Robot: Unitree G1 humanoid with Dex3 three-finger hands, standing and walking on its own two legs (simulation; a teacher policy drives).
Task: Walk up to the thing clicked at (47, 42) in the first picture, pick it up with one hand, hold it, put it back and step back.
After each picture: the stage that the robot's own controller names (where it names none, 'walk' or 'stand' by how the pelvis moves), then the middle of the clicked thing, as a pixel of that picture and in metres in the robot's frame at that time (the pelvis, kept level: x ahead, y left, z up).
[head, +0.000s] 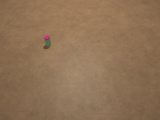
stand; (47, 41) +1.44 +0.42 -0.72
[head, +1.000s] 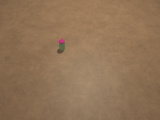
walk; (62, 44) +1.35 +0.20 -0.70
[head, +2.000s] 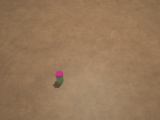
walk; (59, 77) +0.86 +0.19 -0.71
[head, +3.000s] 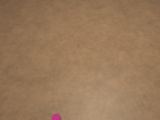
walk; out of the picture +0.47 +0.25 -0.69
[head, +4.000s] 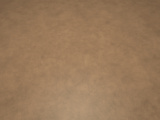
walk; out of the picture +0.34 +0.40 -0.71
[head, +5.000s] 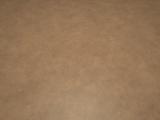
stand; out of the picture +0.41 +0.35 -0.72
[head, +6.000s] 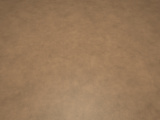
stand; out of the picture +0.38 +0.36 -0.72
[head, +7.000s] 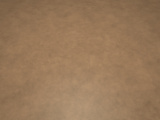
stand; out of the picture +0.41 +0.37 -0.72
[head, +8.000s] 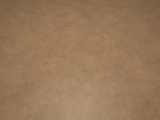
stand; out of the picture +0.39 +0.37 -0.72
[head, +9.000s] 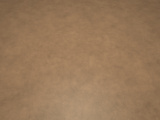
go down; out of the picture +0.39 +0.37 -0.72
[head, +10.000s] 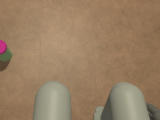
go down; (2, 51) +0.48 +0.37 -0.35
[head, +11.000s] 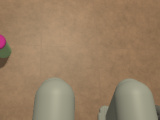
approach; (0, 46) +0.48 +0.37 -0.29
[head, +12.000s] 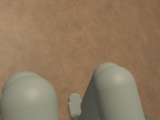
close in; out of the picture +0.45 +0.40 -0.23
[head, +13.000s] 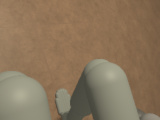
close in; out of the picture +0.44 +0.41 -0.22
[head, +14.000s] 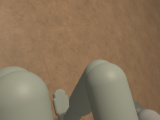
approach; out of the picture +0.44 +0.41 -0.23
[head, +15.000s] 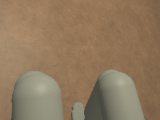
lift; out of the picture +0.45 +0.40 -0.24
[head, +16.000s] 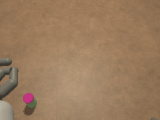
lift; (30, 100) +0.46 +0.34 -0.56
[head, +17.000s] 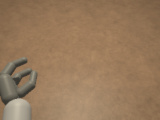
approach; out of the picture +0.43 +0.35 -0.68
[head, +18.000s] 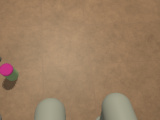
approach; (9, 72) +0.48 +0.36 -0.43
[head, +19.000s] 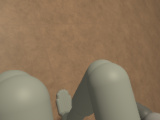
lift; out of the picture +0.45 +0.41 -0.23
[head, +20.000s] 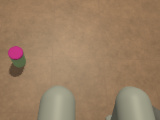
close; (17, 57) +0.50 +0.34 -0.32
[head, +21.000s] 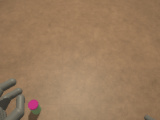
stand; (34, 107) +0.45 +0.33 -0.59
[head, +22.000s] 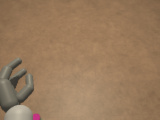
stand; out of the picture +0.44 +0.34 -0.65
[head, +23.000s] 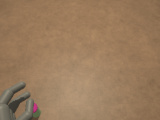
stand; (34, 110) +0.45 +0.34 -0.61
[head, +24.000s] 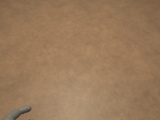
hold; out of the picture +0.43 +0.34 -0.66
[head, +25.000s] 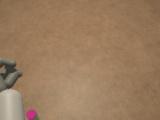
crouch; (33, 116) +0.44 +0.35 -0.65
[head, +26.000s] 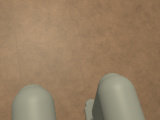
lower; out of the picture +0.50 +0.38 -0.31
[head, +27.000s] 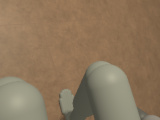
lower; out of the picture +0.46 +0.42 -0.24
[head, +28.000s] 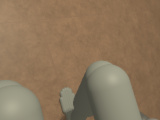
lower; out of the picture +0.46 +0.44 -0.23
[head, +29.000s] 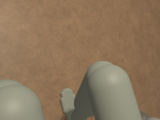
lower; out of the picture +0.46 +0.44 -0.23
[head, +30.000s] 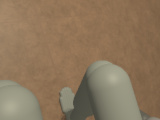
lower; out of the picture +0.46 +0.44 -0.23
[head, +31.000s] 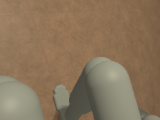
open; out of the picture +0.50 +0.48 -0.25
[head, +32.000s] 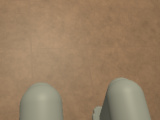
stand; out of the picture +0.55 +0.44 -0.31
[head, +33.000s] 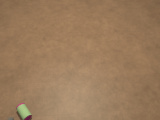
stand; (24, 112) +0.52 +0.41 -0.65
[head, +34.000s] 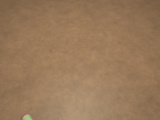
stand; out of the picture +0.51 +0.42 -0.69
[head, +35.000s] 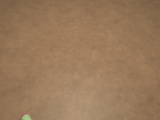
stand; out of the picture +0.50 +0.43 -0.69
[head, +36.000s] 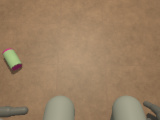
withdraw; (12, 59) +0.54 +0.44 -0.44
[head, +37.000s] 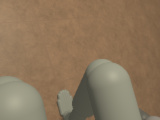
close in; out of the picture +0.49 +0.52 -0.25
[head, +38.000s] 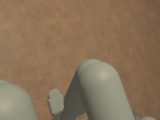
rise; out of the picture +0.47 +0.53 -0.26
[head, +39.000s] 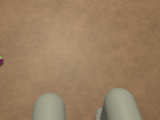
walk; out of the picture +0.54 +0.46 -0.45
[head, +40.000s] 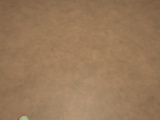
stand; out of the picture +0.49 +0.45 -0.69
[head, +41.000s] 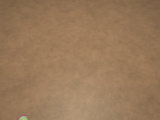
stand; out of the picture +0.49 +0.45 -0.69
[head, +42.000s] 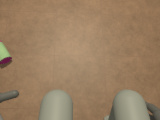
withdraw; (1, 52) +0.54 +0.47 -0.41
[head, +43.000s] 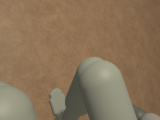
close in; out of the picture +0.47 +0.54 -0.25
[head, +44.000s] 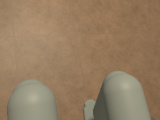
rise; out of the picture +0.51 +0.51 -0.29
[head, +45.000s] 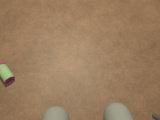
walk; (5, 73) +0.53 +0.47 -0.52
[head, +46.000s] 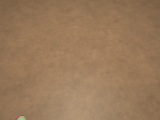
stand; out of the picture +0.49 +0.46 -0.69
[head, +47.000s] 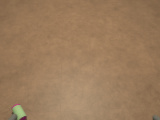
withdraw; (19, 112) +0.50 +0.46 -0.66
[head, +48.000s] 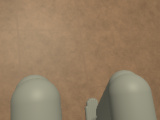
close in; out of the picture +0.52 +0.52 -0.28
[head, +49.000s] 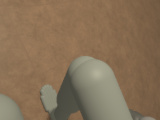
close in; out of the picture +0.45 +0.57 -0.27
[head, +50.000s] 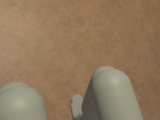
rise; out of the picture +0.48 +0.54 -0.29
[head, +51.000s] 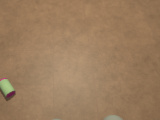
stand; (6, 87) +0.51 +0.48 -0.58
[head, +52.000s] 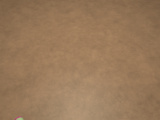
stand; out of the picture +0.49 +0.48 -0.69
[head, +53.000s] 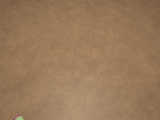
withdraw; out of the picture +0.49 +0.47 -0.68
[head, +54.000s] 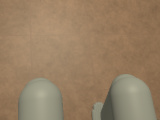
stand; out of the picture +0.53 +0.52 -0.30
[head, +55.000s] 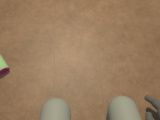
walk; out of the picture +0.55 +0.48 -0.46
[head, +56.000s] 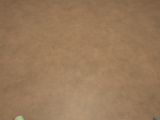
stand; out of the picture +0.49 +0.46 -0.68
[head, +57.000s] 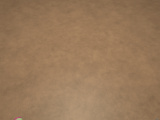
stand; out of the picture +0.49 +0.46 -0.68
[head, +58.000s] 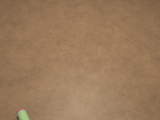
stand; (23, 117) +0.49 +0.47 -0.71
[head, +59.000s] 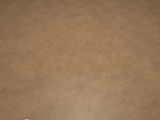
stand; out of the picture +0.49 +0.48 -0.75
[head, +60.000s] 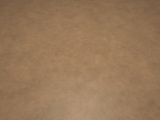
stand; out of the picture +0.47 +0.50 -0.75
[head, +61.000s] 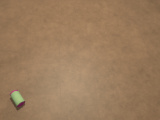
walk; (17, 98) +0.52 +0.46 -0.74
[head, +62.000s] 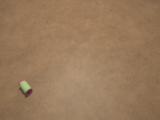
walk; (25, 87) +0.68 +0.55 -0.72
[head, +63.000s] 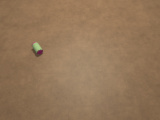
walk; (37, 48) +1.05 +0.46 -0.72
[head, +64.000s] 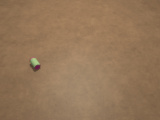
stand; (35, 63) +1.06 +0.50 -0.74
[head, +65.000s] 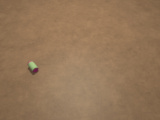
stand; (33, 66) +1.08 +0.52 -0.75
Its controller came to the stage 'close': yes
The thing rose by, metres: 0.01
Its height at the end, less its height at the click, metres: -0.02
